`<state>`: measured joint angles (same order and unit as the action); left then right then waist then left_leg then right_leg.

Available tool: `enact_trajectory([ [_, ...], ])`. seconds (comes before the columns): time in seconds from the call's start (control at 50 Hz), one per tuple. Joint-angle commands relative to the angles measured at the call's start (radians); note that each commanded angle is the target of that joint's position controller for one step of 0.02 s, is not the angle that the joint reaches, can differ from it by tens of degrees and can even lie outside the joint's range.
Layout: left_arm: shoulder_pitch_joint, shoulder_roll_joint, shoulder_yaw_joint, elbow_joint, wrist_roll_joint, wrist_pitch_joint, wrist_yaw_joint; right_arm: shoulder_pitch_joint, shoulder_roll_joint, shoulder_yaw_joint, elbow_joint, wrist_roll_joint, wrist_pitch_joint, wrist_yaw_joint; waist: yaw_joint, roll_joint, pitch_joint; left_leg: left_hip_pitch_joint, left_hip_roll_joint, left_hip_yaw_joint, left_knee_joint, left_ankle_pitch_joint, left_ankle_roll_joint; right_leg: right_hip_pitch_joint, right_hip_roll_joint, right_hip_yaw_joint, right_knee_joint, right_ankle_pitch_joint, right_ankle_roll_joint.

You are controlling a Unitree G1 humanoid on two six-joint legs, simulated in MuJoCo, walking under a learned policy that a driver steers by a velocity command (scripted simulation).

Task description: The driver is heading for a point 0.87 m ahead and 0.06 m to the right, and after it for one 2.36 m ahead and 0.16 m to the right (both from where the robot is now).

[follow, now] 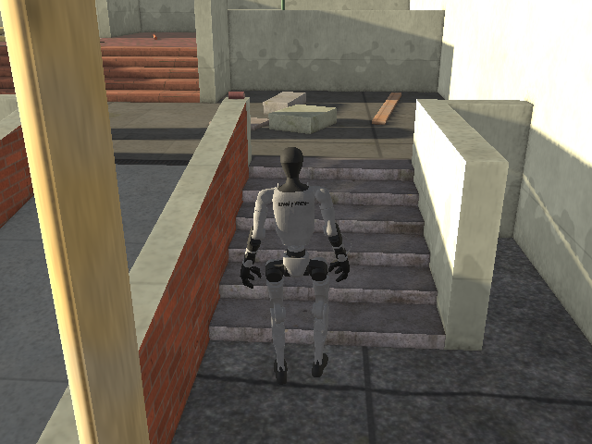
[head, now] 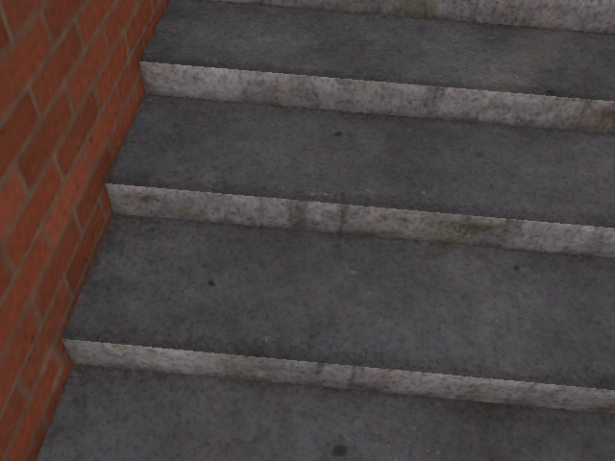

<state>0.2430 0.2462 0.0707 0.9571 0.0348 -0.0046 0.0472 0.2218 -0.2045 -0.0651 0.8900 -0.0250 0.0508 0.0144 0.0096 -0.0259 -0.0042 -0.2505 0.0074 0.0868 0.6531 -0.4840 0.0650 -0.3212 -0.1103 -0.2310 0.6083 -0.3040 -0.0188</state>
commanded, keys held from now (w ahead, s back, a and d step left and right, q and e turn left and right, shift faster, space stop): w+q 0.12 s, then w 0.04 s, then w+e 0.84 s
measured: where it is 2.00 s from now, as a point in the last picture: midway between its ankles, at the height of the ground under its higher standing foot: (377, 193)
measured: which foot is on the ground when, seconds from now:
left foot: down 0.00-0.52, up 0.54-1.00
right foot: down 0.00-0.00, up 0.02-0.50, down 0.52-1.00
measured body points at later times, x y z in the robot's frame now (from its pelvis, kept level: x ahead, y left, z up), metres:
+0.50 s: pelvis +0.20 +0.03 +0.00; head +0.24 +0.05 +0.45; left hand +0.40 +0.23 -0.11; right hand +0.11 -0.20 -0.13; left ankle -0.03 +0.08 -0.72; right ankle +0.37 -0.01 -0.61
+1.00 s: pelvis +0.53 +0.03 +0.11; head +0.58 -0.02 +0.56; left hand +0.53 +0.30 +0.00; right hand +0.75 -0.20 +0.04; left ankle +0.74 +0.10 -0.48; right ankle +0.37 +0.01 -0.62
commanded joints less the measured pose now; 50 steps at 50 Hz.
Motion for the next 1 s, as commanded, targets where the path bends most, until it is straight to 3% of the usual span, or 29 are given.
enact_trajectory([
  [0.02, -0.062, 0.013, 0.005, -0.078, 0.013, 0.007, -0.034, 0.285, -0.115, -0.026, 0.044, 0.003, -0.031, -0.003, -0.119, 0.324, 0.052, 0.309, 0.168, -0.369, -0.382, -0.279, 0.107, -0.44, -0.012, -0.016, 0.358, -0.412, -0.003],
  [0.04, -0.221, -0.004, -0.008, -0.187, 0.018, -0.007, -0.04, 0.29, -0.2, -0.031, 0.009, 0.006, -0.044, -0.012, -0.14, 0.377, 0.129, 0.195, 0.351, -0.837, -0.594, -0.492, 0.222, -0.661, 0.102, 0.136, 0.502, -0.284, 0.035],
  [0.06, -0.278, 0.037, -0.005, -0.215, 0.015, -0.03, -0.048, 0.223, -0.17, -0.024, 0.005, 0.002, -0.045, -0.031, -0.095, 0.217, 0.219, 0.129, 0.347, -0.799, -0.637, -0.475, 0.244, -0.69, 0.031, 0.226, 0.599, -0.143, 0.035],
  [0.08, -0.216, 0.062, 0.001, -0.188, 0.005, -0.045, -0.061, 0.168, -0.162, -0.019, -0.011, 0.008, -0.052, -0.036, -0.042, 0.158, 0.214, 0.113, 0.302, -0.686, -0.575, -0.343, 0.23, -0.679, 0.019, 0.229, 0.637, -0.032, 0.036],
  [0.12, -0.091, 0.061, 0.004, -0.121, 0.027, -0.064, -0.078, 0.123, -0.139, -0.016, -0.046, 0.007, -0.076, -0.033, -0.003, 0.08, 0.137, 0.144, 0.181, -0.484, -0.494, 0.042, 0.192, -0.599, 0.022, 0.219, 0.698, 0.1, 0.041],
  [0.16, -0.058, 0.033, 0.0, -0.113, 0.036, -0.053, -0.088, 0.189, -0.1, -0.005, -0.019, 0.008, -0.101, -0.025, 0.0, 0.067, 0.07, 0.191, 0.145, -0.392, -0.454, 0.276, 0.185, -0.585, 0.028, 0.199, 0.771, 0.142, 0.042],
  [0.26, -0.202, -0.016, -0.016, -0.183, 0.022, -0.026, -0.079, 0.422, -0.063, 0.01, 0.083, -0.007, -0.131, -0.033, -0.072, 0.119, 0.097, 0.421, 0.199, -0.354, -0.455, 0.506, 0.214, -0.912, 0.027, 0.148, 1.058, 0.001, 0.015],
  [0.32, -0.33, -0.037, -0.035, -0.273, 0.006, -0.026, -0.068, 0.424, -0.061, 0.022, 0.095, -0.025, -0.139, -0.041, -0.067, 0.089, 0.171, 0.418, 0.225, -0.309, -0.498, 0.488, 0.198, -1.092, 0.041, 0.175, 1.167, -0.134, -0.033],
  [0.38, -0.395, -0.06, -0.071, -0.349, 0.008, -0.025, -0.065, 0.416, -0.062, 0.035, 0.132, -0.012, -0.144, -0.052, -0.044, 0.069, 0.19, 0.344, 0.194, -0.19, -0.567, 0.548, 0.12, -1.034, 0.069, 0.141, 1.006, -0.176, -0.074],
  [0.4, -0.374, -0.069, -0.087, -0.353, 0.013, -0.016, -0.077, 0.382, -0.07, 0.038, 0.121, 0.0, -0.141, -0.056, -0.019, 0.031, 0.165, 0.259, 0.204, -0.134, -0.633, 0.675, 0.106, -0.848, 0.043, 0.095, 0.836, -0.101, -0.092],
  [0.42, -0.382, -0.073, -0.095, -0.355, 0.011, -0.007, -0.083, 0.378, -0.064, 0.044, 0.131, 0.013, -0.139, -0.056, -0.032, 0.019, 0.143, 0.226, 0.175, -0.085, -0.662, 0.839, 0.087, -0.692, 0.078, 0.028, 0.722, -0.058, -0.102],
  [0.44, -0.322, -0.082, -0.1, -0.338, 0.003, -0.005, -0.082, 0.317, -0.079, 0.053, 0.099, 0.022, -0.145, -0.05, 0.0, 0.039, 0.094, 0.165, 0.15, -0.012, -0.602, 1.239, 0.072, -0.461, 0.131, -0.038, 0.607, -0.046, -0.12],
  [0.46, -0.289, -0.079, -0.101, -0.326, 0.001, 0.001, -0.077, 0.336, -0.124, 0.049, 0.1, 0.028, -0.148, -0.054, 0.012, 0.107, 0.019, 0.187, 0.185, -0.011, -0.514, 1.637, 0.071, -0.307, 0.184, -0.069, 0.562, -0.052, -0.132],
  [0.5, -0.012, -0.008, -0.07, -0.241, -0.012, 0.011, -0.055, 0.315, -0.178, 0.036, 0.099, 0.012, -0.144, -0.063, 0.142, 0.27, -0.138, 0.328, 0.245, 0.007, -0.164, 2.066, 0.047, -0.111, 0.258, -0.037, 0.502, -0.116, -0.173],
  [0.52, 0.11, 0.035, -0.053, -0.199, -0.024, 0.004, -0.055, 0.277, -0.209, 0.024, 0.078, 0.022, -0.14, -0.052, 0.211, 0.292, -0.19, 0.325, 0.228, 0.034, 0.079, 2.051, 0.035, 0.019, 0.268, 0.017, 0.346, -0.099, -0.201],
  [0.54, 0.203, 0.119, -0.017, -0.17, -0.008, -0.007, -0.062, 0.24, -0.199, 0.022, 0.031, 0.025, -0.142, -0.049, 0.256, 0.193, -0.227, 0.14, 0.161, 0.023, 0.46, 1.645, 0.019, 0.193, 0.157, 0.34, 0.194, -0.234, -0.278],
  [0.56, 0.157, 0.213, 0.008, -0.141, -0.02, -0.004, -0.059, 0.219, -0.072, 0.038, -0.046, 0.008, -0.154, -0.009, 0.136, -0.17, -0.225, -0.307, -0.131, -0.017, 0.917, 0.251, -0.034, 0.336, -0.147, 1.034, -0.16, -0.123, -0.422],
  [0.58, 0.062, 0.205, 0.019, -0.161, -0.045, -0.008, -0.051, 0.198, -0.135, 0.024, -0.091, -0.036, -0.173, 0.01, 0.067, -0.083, -0.233, -0.37, -0.069, -0.223, 1.006, 0.282, 0.008, 0.299, -0.132, 1.224, -0.299, -0.076, -0.372],
  [0.6, 0.009, 0.165, 0.014, -0.158, -0.03, -0.017, -0.045, 0.172, -0.111, 0.026, -0.119, -0.024, -0.173, 0.017, 0.015, -0.012, -0.123, -0.409, -0.046, -0.217, 1.025, 0.308, 0.018, 0.187, -0.126, 1.104, -0.301, -0.162, -0.338],
  [0.62, 0.008, 0.102, 0.004, -0.138, -0.019, -0.027, -0.047, 0.145, -0.09, 0.032, -0.128, -0.024, -0.167, 0.009, -0.012, 0.14, -0.016, -0.423, -0.001, -0.206, 0.955, 0.32, 0.025, 0.076, -0.109, 0.958, -0.306, -0.113, -0.295],
  [0.64, -0.008, 0.059, -0.006, -0.127, -0.002, -0.04, -0.046, 0.121, -0.063, 0.038, -0.152, -0.025, -0.156, -0.006, -0.04, 0.157, 0.032, -0.45, 0.011, -0.182, 0.997, 0.273, 0.021, -0.014, -0.067, 0.852, -0.294, 0.019, -0.287],
  [0.68, -0.003, 0.032, -0.017, -0.09, -0.013, -0.074, -0.053, 0.112, -0.04, 0.047, -0.186, -0.019, -0.122, -0.024, -0.078, 0.086, 0.046, -0.492, 0.045, -0.161, 1.025, 0.234, 0.016, -0.073, 0.0, 0.654, -0.31, 0.218, -0.261],
  [0.72, 0.034, 0.046, -0.016, -0.054, -0.036, -0.094, -0.062, 0.056, -0.028, 0.059, -0.228, -0.033, -0.102, -0.025, -0.093, 0.067, 0.055, -0.537, 0.078, -0.155, 0.894, 0.236, 0.016, -0.101, 0.084, 0.492, -0.312, 0.238, -0.235],
  [0.74, 0.057, 0.056, -0.011, -0.067, -0.027, -0.093, -0.057, 0.031, -0.013, 0.066, -0.238, -0.047, -0.093, -0.017, -0.074, 0.045, 0.039, -0.598, 0.078, -0.103, 0.906, 0.242, -0.007, -0.064, 0.098, 0.491, -0.286, 0.286, -0.227],
  [0.76, 0.065, 0.066, -0.014, -0.09, -0.033, -0.097, -0.053, 0.014, -0.034, 0.063, -0.239, -0.046, -0.092, -0.014, -0.054, 0.07, 0.013, -0.623, 0.09, -0.094, 0.881, 0.292, -0.024, -0.014, 0.1, 0.487, -0.295, 0.388, -0.206],
  [0.82, 0.224, 0.128, 0.0, -0.068, -0.026, -0.102, -0.044, -0.147, -0.022, 0.065, -0.314, -0.033, -0.086, -0.025, 0.016, 0.006, -0.01, -0.9, 0.077, -0.049, 1.055, 0.21, -0.049, 0.19, 0.055, 0.584, -0.268, 0.546, -0.181],
  [0.9, 0.359, 0.12, 0.0, -0.042, -0.028, -0.077, -0.022, -0.4, 0.005, 0.096, -0.42, -0.046, -0.087, -0.022, 0.1, -0.02, 0.041, -1.071, 0.049, 0.002, 0.974, 0.115, -0.056, 0.31, 0.056, 0.626, -0.312, 0.52, -0.174],
  [0.96, 0.318, 0.116, 0.004, -0.065, -0.037, -0.058, -0.006, -0.427, 0.019, 0.119, -0.466, -0.034, -0.085, 0.002, 0.09, -0.046, 0.008, -0.757, 0.026, 0.021, 0.565, 0.156, -0.028, 0.31, 0.024, 0.563, -0.427, 0.852, -0.173],
  [1.0, 0.201, 0.155, 0.01, -0.112, -0.025, -0.059, -0.01, -0.265, -0.005, 0.114, -0.418, -0.01, -0.086, -0.001, -0.008, -0.116, -0.089, -0.383, -0.061, 0.067, 0.383, 0.184, 0.012, 0.234, 0.054, 0.459, -0.322, 1.346, -0.151],
])
Keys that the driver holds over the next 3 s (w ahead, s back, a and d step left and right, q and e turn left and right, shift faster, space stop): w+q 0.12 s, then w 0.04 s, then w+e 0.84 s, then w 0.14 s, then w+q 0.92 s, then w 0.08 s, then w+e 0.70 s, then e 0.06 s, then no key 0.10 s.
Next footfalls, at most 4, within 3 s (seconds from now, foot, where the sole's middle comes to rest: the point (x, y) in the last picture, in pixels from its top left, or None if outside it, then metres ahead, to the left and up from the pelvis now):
0.52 right None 0.40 0.00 -0.66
1.04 left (284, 296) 0.80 0.06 -0.56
1.56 right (404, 277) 0.86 -0.21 -0.56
1.92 left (340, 144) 1.20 -0.06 -0.46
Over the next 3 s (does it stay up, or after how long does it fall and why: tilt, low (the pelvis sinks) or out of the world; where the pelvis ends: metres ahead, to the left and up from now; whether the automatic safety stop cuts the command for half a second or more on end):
stays up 1.69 -0.09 0.44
